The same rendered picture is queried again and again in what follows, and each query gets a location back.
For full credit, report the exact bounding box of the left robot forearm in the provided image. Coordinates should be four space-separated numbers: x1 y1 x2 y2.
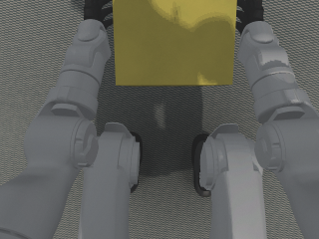
23 19 112 157

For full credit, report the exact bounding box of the robot left hand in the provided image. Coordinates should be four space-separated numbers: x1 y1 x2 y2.
84 0 114 29

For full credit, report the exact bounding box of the robot right hand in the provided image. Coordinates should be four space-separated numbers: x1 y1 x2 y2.
235 0 264 35

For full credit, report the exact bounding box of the robot right upper arm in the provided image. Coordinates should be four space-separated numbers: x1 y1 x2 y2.
254 118 319 239

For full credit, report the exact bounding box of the right robot foot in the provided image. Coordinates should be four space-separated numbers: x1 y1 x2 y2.
191 133 211 197

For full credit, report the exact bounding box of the carton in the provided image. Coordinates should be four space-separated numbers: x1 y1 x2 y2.
112 0 237 87

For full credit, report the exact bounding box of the robot foot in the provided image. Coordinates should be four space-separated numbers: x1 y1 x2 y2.
130 131 143 193
191 133 211 197

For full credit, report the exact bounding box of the left robot foot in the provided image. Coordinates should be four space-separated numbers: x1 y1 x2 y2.
130 131 143 193

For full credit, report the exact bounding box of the right robot forearm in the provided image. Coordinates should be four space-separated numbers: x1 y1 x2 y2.
237 21 319 124

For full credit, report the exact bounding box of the robot left upper arm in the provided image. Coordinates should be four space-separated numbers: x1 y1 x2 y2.
0 115 99 239

